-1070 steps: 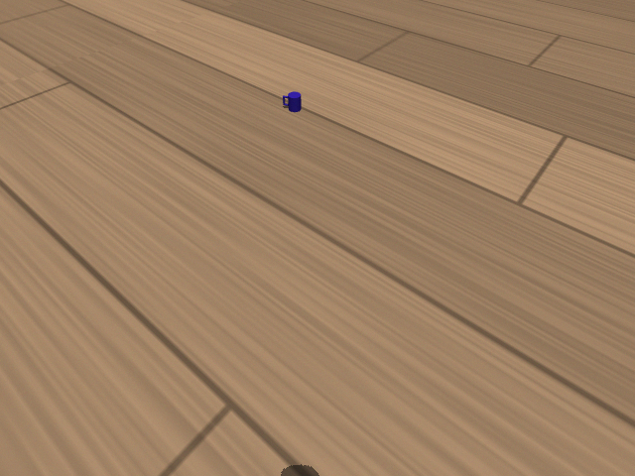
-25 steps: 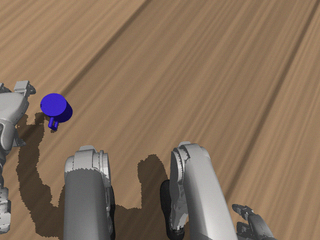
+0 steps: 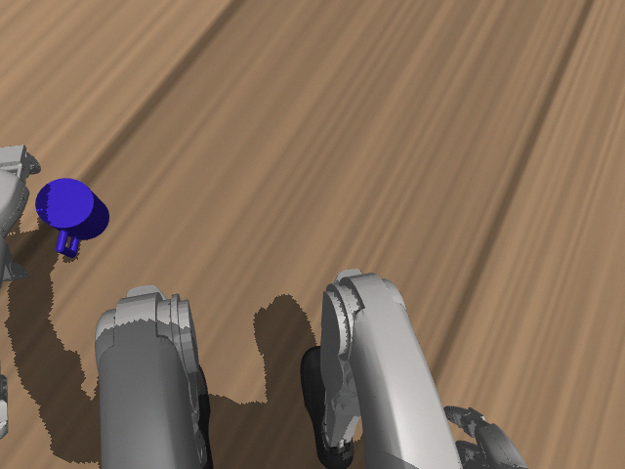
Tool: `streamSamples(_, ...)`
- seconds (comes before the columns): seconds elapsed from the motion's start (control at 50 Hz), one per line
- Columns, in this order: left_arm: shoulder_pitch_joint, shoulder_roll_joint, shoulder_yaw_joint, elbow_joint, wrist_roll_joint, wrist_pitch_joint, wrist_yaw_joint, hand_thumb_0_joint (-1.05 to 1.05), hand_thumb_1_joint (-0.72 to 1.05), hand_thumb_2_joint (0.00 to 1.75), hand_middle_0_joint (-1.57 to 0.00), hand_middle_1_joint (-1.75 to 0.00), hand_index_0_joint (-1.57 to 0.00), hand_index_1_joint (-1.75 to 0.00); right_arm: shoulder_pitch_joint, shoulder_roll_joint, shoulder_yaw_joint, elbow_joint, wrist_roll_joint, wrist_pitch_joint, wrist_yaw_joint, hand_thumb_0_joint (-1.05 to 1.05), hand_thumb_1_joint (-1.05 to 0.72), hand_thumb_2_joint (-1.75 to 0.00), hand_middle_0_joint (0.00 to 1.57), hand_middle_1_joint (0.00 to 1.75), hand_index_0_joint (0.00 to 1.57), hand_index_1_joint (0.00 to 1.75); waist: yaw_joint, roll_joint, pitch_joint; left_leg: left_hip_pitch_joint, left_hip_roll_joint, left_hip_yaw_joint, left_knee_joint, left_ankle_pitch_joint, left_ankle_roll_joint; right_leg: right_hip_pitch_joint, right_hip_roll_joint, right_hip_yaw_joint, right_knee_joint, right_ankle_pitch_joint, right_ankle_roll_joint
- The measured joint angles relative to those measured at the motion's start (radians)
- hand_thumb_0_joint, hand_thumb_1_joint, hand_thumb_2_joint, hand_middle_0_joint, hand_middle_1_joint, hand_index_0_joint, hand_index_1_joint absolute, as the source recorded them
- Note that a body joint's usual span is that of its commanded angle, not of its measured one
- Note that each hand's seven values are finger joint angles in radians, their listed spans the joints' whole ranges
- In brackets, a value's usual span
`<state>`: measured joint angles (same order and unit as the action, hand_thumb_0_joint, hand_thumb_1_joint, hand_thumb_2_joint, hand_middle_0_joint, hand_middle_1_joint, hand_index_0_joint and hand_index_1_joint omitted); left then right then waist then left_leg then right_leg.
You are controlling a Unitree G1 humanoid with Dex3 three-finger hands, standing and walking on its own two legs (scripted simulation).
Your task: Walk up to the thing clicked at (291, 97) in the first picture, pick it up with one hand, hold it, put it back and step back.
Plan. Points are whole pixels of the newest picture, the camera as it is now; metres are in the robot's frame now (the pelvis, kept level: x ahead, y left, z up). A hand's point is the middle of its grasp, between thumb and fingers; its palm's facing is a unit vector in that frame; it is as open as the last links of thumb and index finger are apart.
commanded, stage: rise first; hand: left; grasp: from above
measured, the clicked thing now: (73, 221) +0.45 +0.32 -0.30
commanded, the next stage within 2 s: approach in 0.22 s
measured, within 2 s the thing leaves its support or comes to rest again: neither
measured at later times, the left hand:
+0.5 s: hand (30, 223) +0.42 +0.33 -0.19, palm faces -0.45 -0.08 -0.89, open 14.1 cm
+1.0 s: hand (35, 198) +0.45 +0.32 -0.18, palm faces -0.55 -0.11 -0.83, open 14.1 cm
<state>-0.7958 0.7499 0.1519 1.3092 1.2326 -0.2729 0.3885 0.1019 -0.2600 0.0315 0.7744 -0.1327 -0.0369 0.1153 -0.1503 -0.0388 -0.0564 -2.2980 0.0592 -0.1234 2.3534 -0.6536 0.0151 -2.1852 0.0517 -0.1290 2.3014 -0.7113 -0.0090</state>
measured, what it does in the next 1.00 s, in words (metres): stands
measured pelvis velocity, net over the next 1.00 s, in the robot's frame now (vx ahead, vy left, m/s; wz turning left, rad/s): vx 0.00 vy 0.00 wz -0.02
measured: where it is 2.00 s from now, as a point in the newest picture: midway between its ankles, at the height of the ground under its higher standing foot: (263, 436)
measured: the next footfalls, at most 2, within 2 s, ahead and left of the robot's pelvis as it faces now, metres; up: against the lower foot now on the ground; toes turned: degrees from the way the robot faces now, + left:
none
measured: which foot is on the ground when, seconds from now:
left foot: down 0.00-1.00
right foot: down 0.00-1.00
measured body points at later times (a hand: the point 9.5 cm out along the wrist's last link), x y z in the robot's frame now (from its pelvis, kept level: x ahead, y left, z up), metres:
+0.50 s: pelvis +0.00 +0.00 -0.01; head +0.24 +0.08 +0.36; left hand +0.44 +0.33 -0.14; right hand +0.09 -0.27 -0.12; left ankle +0.08 +0.13 -0.31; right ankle +0.09 -0.11 -0.31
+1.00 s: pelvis +0.00 +0.00 -0.01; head +0.25 +0.05 +0.36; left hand +0.47 +0.33 -0.13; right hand +0.03 -0.26 -0.12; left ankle +0.08 +0.13 -0.31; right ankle +0.09 -0.11 -0.31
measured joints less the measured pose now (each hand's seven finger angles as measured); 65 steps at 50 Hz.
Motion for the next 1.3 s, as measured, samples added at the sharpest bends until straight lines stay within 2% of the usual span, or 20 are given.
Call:
streamSamples(0.36,-0.012,0.018,0.001,0.02,0.0,-0.001,0.012,0.0,-0.55,1.01,-0.08,-1.03,-0.08,-1.03,-0.006,0.0,0.02,-0.008,-0.007,-0.004,0.007,0.0,-0.91,-0.91,0.2,0.29,0.21,0.3,-0.013,-0.006,0.019,-0.016,0.0,-0.01,0.033,-0.01,-0.002,-0.014,0.003,-0.008,0.028,-0.007,-0.001)
streamSamples(0.42,-0.022,0.017,-0.019,0.031,-0.001,0.003,0.015,0.0,-0.54,1.01,-0.08,-1.03,-0.08,-1.04,-0.009,-0.001,0.022,-0.01,-0.009,-0.008,0.008,0.0,-0.91,-0.9,0.2,0.29,0.21,0.3,-0.015,-0.006,0.021,-0.021,-0.001,-0.01,0.037,-0.007,-0.002,-0.018,0.002,-0.008,0.032,-0.005,0.0)
streamSamples(0.48,-0.048,0.009,-0.06,0.05,-0.002,0.01,0.019,0.0,-0.54,1.0,-0.08,-1.04,-0.09,-1.04,-0.01,0.0,0.027,-0.008,-0.012,-0.015,0.008,0.0,-0.91,-0.9,0.2,0.29,0.21,0.3,-0.017,-0.009,0.021,-0.029,-0.001,-0.009,0.039,-0.003,-0.001,-0.027,0.002,-0.007,0.035,-0.002,0.001)
streamSamples(0.58,-0.114,-0.018,-0.115,0.085,0.006,0.025,0.046,0.0,-0.53,0.98,-0.08,-1.05,-0.09,-1.05,-0.011,0.004,0.04,-0.004,-0.02,-0.033,0.008,0.0,-0.91,-0.9,0.2,0.29,0.21,0.3,-0.04,-0.019,0.026,-0.04,-0.002,-0.011,0.042,0.002,-0.003,-0.037,0.002,-0.009,0.038,0.003,-0.001)
streamSamples(0.62,-0.141,-0.027,-0.11,0.099,0.018,0.037,0.066,0.0,-0.53,0.98,-0.08,-1.06,-0.09,-1.05,-0.011,0.005,0.048,-0.006,-0.023,-0.037,0.007,0.0,-0.91,-0.9,0.2,0.29,0.21,0.3,-0.057,-0.021,0.028,-0.043,-0.001,-0.014,0.044,0.002,-0.005,-0.041,0.003,-0.012,0.038,0.006,-0.002)
streamSamples(0.68,-0.171,-0.032,-0.079,0.113,0.037,0.069,0.095,0.0,-0.53,0.98,-0.08,-1.06,-0.09,-1.05,-0.005,0.003,0.059,-0.016,-0.027,-0.039,0.006,0.0,-0.91,-0.9,0.2,0.29,0.21,0.3,-0.088,-0.017,0.031,-0.046,0.001,-0.018,0.047,0.0,-0.006,-0.046,0.006,-0.015,0.04,0.007,-0.003)
streamSamples(0.76,-0.2,-0.022,-0.03,0.117,0.036,0.131,0.105,0.0,-0.54,0.99,-0.08,-1.05,-0.09,-1.05,0.014,-0.004,0.066,-0.028,-0.023,-0.031,0.006,0.0,-0.92,-0.9,0.2,0.29,0.21,0.3,-0.117,0.001,0.026,-0.049,0.007,-0.018,0.049,-0.006,-0.006,-0.054,0.011,-0.014,0.04,0.008,-0.003)
streamSamples(0.84,-0.231,0.009,-0.033,0.149,-0.001,0.192,0.068,0.0,-0.56,1.0,-0.08,-1.04,-0.08,-1.05,0.031,-0.01,0.072,-0.031,-0.009,-0.018,0.006,0.0,-0.92,-0.9,0.2,0.29,0.21,0.3,-0.125,0.026,0.026,-0.042,0.015,-0.017,0.044,-0.012,-0.004,-0.053,0.018,-0.012,0.033,0.009,-0.002)
streamSamples(0.94,-0.207,0.047,-0.053,0.16,-0.082,0.213,-0.052,0.0,-0.55,0.99,-0.07,-1.05,-0.08,-1.05,0.048,-0.011,0.077,-0.041,0.009,-0.005,0.01,0.0,-0.92,-0.9,0.2,0.29,0.2,0.3,-0.113,0.047,0.054,-0.021,0.016,-0.015,0.031,-0.013,0.001,-0.032,0.02,-0.01,0.019,0.009,0.003)
streamSamples(1.02,-0.147,0.064,-0.065,0.14,-0.118,0.158,-0.15,0.0,-0.53,0.96,-0.07,-1.07,-0.09,-1.06,0.058,-0.012,0.092,-0.048,0.011,0.005,0.017,0.0,-0.91,-0.9,0.2,0.29,0.2,0.3,-0.091,0.033,0.081,-0.007,0.01,-0.014,0.028,-0.009,0.0,-0.015,0.015,-0.01,0.018,0.007,0.002)
streamSamples(1.08,-0.099,0.073,-0.065,0.107,-0.125,0.064,-0.167,0.0,-0.51,0.94,-0.07,-1.08,-0.1,-1.06,0.061,-0.015,0.103,-0.047,0.004,0.005,0.02,0.0,-0.91,-0.9,0.2,0.29,0.21,0.3,-0.071,0.006,0.096,-0.012,0.004,-0.023,0.039,-0.004,-0.004,-0.012,0.011,-0.018,0.027,0.007,0.001)
streamSamples(1.12,-0.073,0.08,-0.06,0.079,-0.102,-0.008,-0.142,0.0,-0.5,0.93,-0.07,-1.08,-0.11,-1.06,0.056,-0.018,0.108,-0.045,-0.006,0.005,0.018,0.0,-0.91,-0.9,0.21,0.3,0.21,0.3,-0.06,-0.015,0.102,-0.019,-0.001,-0.033,0.054,-0.003,-0.006,-0.012,0.008,-0.027,0.036,0.007,0.0)
streamSamples(1.2,-0.064,0.094,-0.049,0.09,-0.027,-0.104,-0.004,0.0,-0.49,0.93,-0.08,-1.07,-0.09,-1.05,0.021,-0.027,0.114,-0.035,-0.032,0.009,0.019,0.0,-0.9,-0.9,0.21,0.3,0.21,0.3,-0.056,-0.052,0.107,-0.034,-0.01,-0.049,0.092,-0.003,-0.005,-0.011,0.004,-0.041,0.063,0.002,0.003)
streamSamples(1.24,-0.077,0.097,-0.042,0.124,0.019,-0.116,0.067,0.0,-0.49,0.93,-0.08,-1.06,-0.08,-1.05,-0.001,-0.03,0.113,-0.033,-0.045,0.004,0.019,0.0,-0.9,-0.9,0.21,0.29,0.21,0.3,-0.062,-0.065,0.102,-0.044,-0.013,-0.053,0.11,-0.002,-0.002,-0.015,0.004,-0.044,0.078,0.0,0.007)
streamSamples(1.3,-0.109,0.098,-0.052,0.187,0.08,-0.095,0.151,0.0,-0.5,0.95,-0.08,-1.04,-0.06,-1.04,-0.032,-0.03,0.111,-0.035,-0.062,-0.01,0.021,0.0,-0.9,-0.9,0.2,0.29,0.21,0.3,-0.077,-0.076,0.089,-0.062,-0.014,-0.053,0.13,0.001,0.003,-0.027,0.003,-0.045,0.095,0.0,0.01)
